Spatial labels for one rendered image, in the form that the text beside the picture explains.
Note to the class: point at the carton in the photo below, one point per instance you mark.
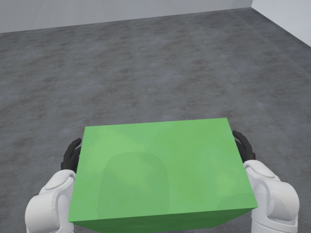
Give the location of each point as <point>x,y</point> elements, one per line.
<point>159,177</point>

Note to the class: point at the left robot hand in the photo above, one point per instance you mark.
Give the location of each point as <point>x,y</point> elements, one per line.
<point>71,156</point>

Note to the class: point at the right robot forearm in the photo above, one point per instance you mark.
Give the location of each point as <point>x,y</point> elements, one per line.
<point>278,202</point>

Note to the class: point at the right robot hand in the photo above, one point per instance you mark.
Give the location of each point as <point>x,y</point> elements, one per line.
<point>244,147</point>

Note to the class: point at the left robot forearm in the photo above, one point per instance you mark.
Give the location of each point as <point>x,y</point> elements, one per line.
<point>48,212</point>

